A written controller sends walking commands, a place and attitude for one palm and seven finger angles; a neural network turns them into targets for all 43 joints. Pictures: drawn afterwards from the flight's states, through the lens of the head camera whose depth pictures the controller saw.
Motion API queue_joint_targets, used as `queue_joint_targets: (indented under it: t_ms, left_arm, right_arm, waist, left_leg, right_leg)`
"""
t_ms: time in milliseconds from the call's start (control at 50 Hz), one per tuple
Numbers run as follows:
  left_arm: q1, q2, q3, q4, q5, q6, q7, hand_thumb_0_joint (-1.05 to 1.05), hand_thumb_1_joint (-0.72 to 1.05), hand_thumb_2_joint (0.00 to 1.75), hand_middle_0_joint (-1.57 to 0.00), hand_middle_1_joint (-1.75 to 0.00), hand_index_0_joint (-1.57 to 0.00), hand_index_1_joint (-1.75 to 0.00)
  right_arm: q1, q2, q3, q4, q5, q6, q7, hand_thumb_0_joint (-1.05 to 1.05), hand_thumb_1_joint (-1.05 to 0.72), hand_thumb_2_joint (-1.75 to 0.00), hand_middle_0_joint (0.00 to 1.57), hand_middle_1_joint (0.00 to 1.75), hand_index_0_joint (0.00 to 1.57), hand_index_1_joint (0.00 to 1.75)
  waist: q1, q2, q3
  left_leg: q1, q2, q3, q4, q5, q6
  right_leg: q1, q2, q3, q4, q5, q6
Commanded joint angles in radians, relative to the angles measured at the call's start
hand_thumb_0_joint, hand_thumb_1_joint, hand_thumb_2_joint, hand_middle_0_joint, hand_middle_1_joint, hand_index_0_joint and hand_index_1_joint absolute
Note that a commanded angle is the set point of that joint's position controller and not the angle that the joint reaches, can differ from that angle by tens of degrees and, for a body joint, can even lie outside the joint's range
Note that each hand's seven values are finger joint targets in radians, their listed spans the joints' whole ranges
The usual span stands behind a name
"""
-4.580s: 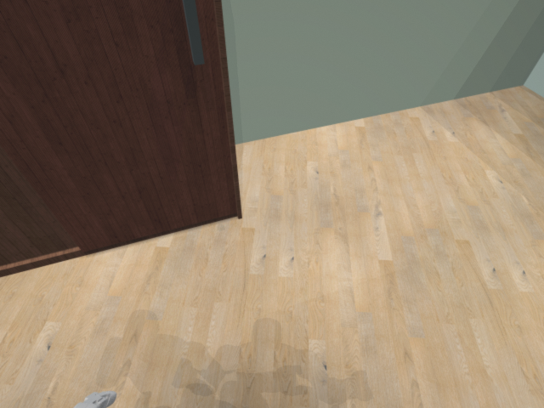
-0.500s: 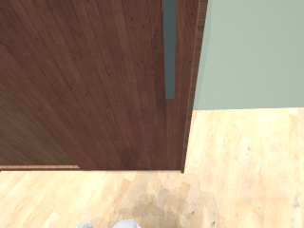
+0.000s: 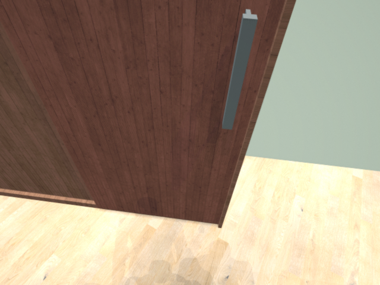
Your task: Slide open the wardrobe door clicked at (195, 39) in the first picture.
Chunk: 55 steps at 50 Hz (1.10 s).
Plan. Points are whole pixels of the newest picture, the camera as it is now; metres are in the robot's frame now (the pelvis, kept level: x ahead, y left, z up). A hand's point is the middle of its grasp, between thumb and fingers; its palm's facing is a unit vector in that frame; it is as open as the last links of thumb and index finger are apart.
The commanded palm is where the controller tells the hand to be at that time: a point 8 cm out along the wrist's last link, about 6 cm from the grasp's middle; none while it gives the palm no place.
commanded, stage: come to a stop and stand still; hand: right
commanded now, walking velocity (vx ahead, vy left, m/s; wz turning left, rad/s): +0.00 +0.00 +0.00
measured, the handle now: (236, 76) +0.56 -0.06 +0.18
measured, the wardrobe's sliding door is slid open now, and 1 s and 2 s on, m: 0.00 0.00 0.00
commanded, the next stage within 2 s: look again from close up in 0.62 s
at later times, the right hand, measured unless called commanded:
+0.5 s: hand out of the picture -0.05 -0.11 -0.18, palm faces +0.05 +0.99 -0.12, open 7.4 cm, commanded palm none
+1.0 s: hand out of the picture +0.06 -0.17 -0.18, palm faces +0.05 +0.97 -0.25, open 7.4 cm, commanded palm none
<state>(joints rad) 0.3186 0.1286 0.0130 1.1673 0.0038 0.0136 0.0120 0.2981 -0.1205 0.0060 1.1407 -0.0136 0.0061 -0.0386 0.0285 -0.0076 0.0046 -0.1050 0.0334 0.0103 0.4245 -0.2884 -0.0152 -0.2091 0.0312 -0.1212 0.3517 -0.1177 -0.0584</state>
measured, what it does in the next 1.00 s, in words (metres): stands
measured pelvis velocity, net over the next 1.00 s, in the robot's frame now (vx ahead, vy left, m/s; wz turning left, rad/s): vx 0.02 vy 0.02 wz -0.02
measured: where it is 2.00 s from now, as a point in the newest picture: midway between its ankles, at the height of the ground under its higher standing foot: outside the picture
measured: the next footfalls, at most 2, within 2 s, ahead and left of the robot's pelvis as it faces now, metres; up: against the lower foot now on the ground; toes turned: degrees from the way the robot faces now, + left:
none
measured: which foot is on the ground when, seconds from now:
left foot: down 0.00-1.00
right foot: down 0.00-1.00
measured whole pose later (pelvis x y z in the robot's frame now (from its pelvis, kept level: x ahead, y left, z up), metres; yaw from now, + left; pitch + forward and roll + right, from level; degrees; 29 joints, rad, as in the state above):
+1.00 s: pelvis +0.02 +0.02 -0.01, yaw -1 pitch -2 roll +0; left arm 0.25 0.20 0.03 0.98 0.02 0.00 0.03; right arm 0.31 -0.21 -0.01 0.96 -0.02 -0.01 -0.05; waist 0.01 0.02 0.00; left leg -0.12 -0.01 0.05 0.53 -0.38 0.03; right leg -0.28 -0.02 -0.08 0.57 -0.25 -0.03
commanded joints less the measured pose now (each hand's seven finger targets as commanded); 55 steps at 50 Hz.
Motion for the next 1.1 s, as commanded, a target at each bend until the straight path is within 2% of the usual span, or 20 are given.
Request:
queue_joint_targets:
  t_ms: [0,120,180,280,540,680,700,720,740,780,800,840,880,900,940,980,1000,1040,1080]
  left_arm:
    - [0.043,0.096,0.016,-0.023,0.006,-0.012,0.012,0.0,0.9,0.9,-0.2,-0.3,-0.2,-0.3]
    - [0.072,0.066,0.013,-0.013,0.007,-0.013,0.015,0.0,0.9,0.9,-0.2,-0.3,-0.2,-0.3]
    - [0.081,0.057,0.012,-0.008,0.008,-0.011,0.017,0.0,0.9,0.9,-0.2,-0.3,-0.2,-0.3]
    - [0.082,0.05,0.009,-0.009,0.006,-0.014,0.02,0.0,0.9,0.9,-0.2,-0.3,-0.2,-0.3]
    - [0.046,0.058,0.006,-0.021,0.004,-0.021,0.023,0.0,0.9,0.9,-0.2,-0.3,-0.2,-0.3]
    - [0.021,0.074,0.004,-0.021,0.003,-0.028,0.024,0.0,0.9,0.9,-0.2,-0.3,-0.2,-0.3]
    - [-0.021,0.187,0.007,-0.155,0.014,-0.037,0.005,0.0,0.9,0.9,-0.2,-0.3,-0.2,-0.3]
    - [-0.025,0.168,0.025,-0.18,0.02,-0.056,0.013,0.0,0.9,0.9,-0.2,-0.3,-0.2,-0.3]
    - [-0.006,0.15,0.025,-0.18,0.021,-0.06,0.018,0.0,0.9,0.9,-0.2,-0.3,-0.2,-0.3]
    - [0.009,0.144,0.026,-0.197,0.02,-0.06,0.021,0.0,0.9,0.9,-0.2,-0.3,-0.2,-0.3]
    - [0.022,0.133,0.019,-0.212,0.021,-0.057,0.019,0.0,0.9,0.9,-0.2,-0.3,-0.2,-0.3]
    - [0.009,0.144,0.027,-0.225,0.017,-0.047,0.023,0.0,0.9,0.9,-0.2,-0.3,-0.2,-0.3]
    - [0.0,0.161,0.033,-0.233,0.015,-0.042,0.027,0.0,0.9,0.9,-0.2,-0.3,-0.2,-0.3]
    - [-0.005,0.166,0.031,-0.239,0.016,-0.041,0.024,0.0,0.9,0.9,-0.2,-0.3,-0.2,-0.3]
    - [-0.033,0.192,0.039,-0.25,0.014,-0.034,0.024,0.0,0.9,0.9,-0.2,-0.3,-0.2,-0.3]
    - [-0.058,0.219,0.043,-0.259,0.016,-0.032,0.021,0.0,0.9,0.9,-0.2,-0.3,-0.2,-0.3]
    - [-0.069,0.231,0.044,-0.264,0.016,-0.035,0.018,0.0,0.9,0.9,-0.2,-0.3,-0.2,-0.3]
    - [-0.101,0.251,0.044,-0.273,0.016,-0.034,0.015,0.0,0.9,0.9,-0.2,-0.3,-0.2,-0.3]
    - [-0.122,0.269,0.043,-0.28,0.017,-0.034,0.01,0.0,0.9,0.9,-0.2,-0.3,-0.2,-0.3]
  right_arm:
    - [0.089,-0.094,-0.021,-0.019,0.0,-0.006,-0.011,0.0,-0.9,-0.9,0.2,0.3,0.2,0.3]
    - [0.109,-0.075,-0.019,-0.019,0.004,-0.013,-0.011,0.0,-0.9,-0.9,0.2,0.3,0.2,0.3]
    - [0.114,-0.07,-0.018,-0.016,0.005,-0.016,-0.01,0.0,-0.9,-0.9,0.2,0.3,0.2,0.3]
    - [0.125,-0.059,-0.014,-0.008,0.007,-0.021,-0.011,0.0,-0.9,-0.9,0.2,0.3,0.2,0.3]
    - [0.134,-0.053,-0.01,-0.007,0.005,-0.028,-0.013,0.0,-0.9,-0.9,0.2,0.3,0.2,0.3]
    - [0.124,-0.066,-0.012,-0.014,0.006,-0.032,-0.013,0.0,-0.9,-0.9,0.2,0.3,0.2,0.3]
    - [0.109,-0.25,0.0,-0.102,-0.02,-0.055,-0.011,0.0,-0.9,-0.9,0.2,0.3,0.2,0.3]
    - [0.078,-0.175,-0.031,-0.108,-0.014,-0.061,-0.017,0.0,-0.9,-0.9,0.2,0.3,0.2,0.3]
    - [0.07,-0.174,-0.025,-0.123,-0.009,-0.066,-0.017,0.0,-0.9,-0.9,0.2,0.3,0.2,0.3]
    - [0.075,-0.174,-0.034,-0.145,-0.007,-0.065,-0.017,0.0,-0.9,-0.9,0.2,0.3,0.2,0.3]
    - [0.091,-0.174,-0.031,-0.159,-0.008,-0.059,-0.018,0.0,-0.9,-0.9,0.2,0.3,0.2,0.3]
    - [0.098,-0.185,-0.039,-0.18,-0.008,-0.046,-0.02,0.0,-0.9,-0.9,0.2,0.3,0.2,0.3]
    - [0.105,-0.201,-0.044,-0.207,-0.008,-0.034,-0.021,0.0,-0.9,-0.9,0.2,0.3,0.2,0.3]
    - [0.111,-0.208,-0.042,-0.219,-0.009,-0.033,-0.02,0.0,-0.9,-0.9,0.2,0.3,0.2,0.3]
    - [0.088,-0.227,-0.047,-0.243,-0.007,-0.025,-0.019,0.0,-0.9,-0.9,0.2,0.3,0.2,0.3]
    - [0.055,-0.241,-0.046,-0.263,-0.008,-0.02,-0.014,0.0,-0.9,-0.9,0.2,0.3,0.2,0.3]
    - [0.044,-0.252,-0.044,-0.272,-0.01,-0.022,-0.012,0.0,-0.9,-0.9,0.2,0.3,0.2,0.3]
    - [0.022,-0.271,-0.046,-0.279,-0.008,-0.021,-0.008,0.0,-0.9,-0.9,0.2,0.3,0.2,0.3]
    - [-0.004,-0.286,-0.044,-0.282,-0.008,-0.021,-0.003,0.0,-0.9,-0.9,0.2,0.3,0.2,0.3]
  waist:
    - [-0.023,0.039,0.136]
    - [-0.015,0.023,0.117]
    - [-0.011,0.021,0.127]
    - [-0.01,0.018,0.12]
    - [-0.016,0.022,0.117]
    - [-0.023,0.024,0.086]
    - [-0.006,0.036,0.174]
    - [-0.009,-0.004,0.028]
    - [-0.006,-0.005,-0.058]
    - [-0.012,0.062,-0.088]
    - [-0.016,0.092,-0.096]
    - [-0.02,0.089,-0.035]
    - [-0.026,0.031,-0.031]
    - [-0.034,0.03,-0.04]
    - [-0.03,0.026,0.001]
    - [-0.025,0.008,0.011]
    - [-0.029,-0.006,0.01]
    - [-0.03,-0.018,0.016]
    - [-0.027,-0.004,0.029]
  left_leg:
    - [-0.189,0.066,-0.072,-0.123,-0.097,0.036]
    - [-0.221,0.073,-0.093,-0.14,-0.116,0.046]
    - [-0.252,0.074,-0.104,-0.152,-0.144,0.051]
    - [-0.253,0.073,-0.116,-0.156,-0.115,0.054]
    - [-0.202,0.069,-0.102,-0.148,0.008,0.047]
    - [-0.146,0.071,-0.09,-0.133,0.114,0.043]
    - [-0.173,0.069,-0.07,-0.156,0.109,0.039]
    - [-0.152,0.107,-0.109,-0.08,0.133,0.059]
    - [-0.103,0.116,-0.113,-0.066,0.219,0.074]
    - [-0.046,0.118,-0.109,-0.022,0.417,0.087]
    - [-0.001,0.115,-0.095,0.012,0.562,0.077]
    - [-0.013,0.107,-0.077,0.044,0.628,0.079]
    - [-0.025,0.092,-0.067,0.064,0.61,0.076]
    - [-0.02,0.087,-0.064,0.07,0.626,0.07]
    - [-0.067,0.081,-0.064,0.055,0.514,0.069]
    - [-0.106,0.068,-0.063,0.035,0.353,0.069]
    - [-0.104,0.063,-0.062,0.028,0.328,0.065]
    - [-0.117,0.062,-0.067,0.006,0.232,0.062]
    - [-0.126,0.06,-0.071,-0.018,0.143,0.063]
  right_leg:
    - [-0.013,-0.139,0.188,-0.106,-0.239,0.031]
    - [0.008,-0.131,0.166,-0.06,-0.182,0.035]
    - [0.019,-0.127,0.156,-0.038,-0.165,0.039]
    - [0.035,-0.129,0.146,-0.012,-0.117,0.042]
    - [0.043,-0.141,0.143,0.001,-0.033,0.039]
    - [0.064,-0.15,0.14,0.005,0.049,0.037]
    - [0.005,-0.106,0.173,0.067,0.002,0.054]
    - [0.016,-0.113,0.164,0.134,0.01,0.046]
    - [0.026,-0.111,0.171,0.165,0.052,0.037]
    - [-0.009,-0.103,0.153,0.183,0.089,0.024]
    - [-0.034,-0.095,0.137,0.195,0.108,0.013]
    - [-0.058,-0.097,0.118,0.189,0.125,0.006]
    - [-0.031,-0.108,0.114,0.193,0.223,0.001]
    - [-0.017,-0.108,0.111,0.208,0.276,0.001]
    - [-0.012,-0.122,0.12,0.196,0.252,0.0]
    - [0.002,-0.135,0.14,0.171,0.22,-0.002]
    - [0.008,-0.138,0.147,0.167,0.242,-0.005]
    - [-0.001,-0.143,0.16,0.142,0.174,-0.005]
    - [-0.016,-0.144,0.175,0.104,0.083,-0.003]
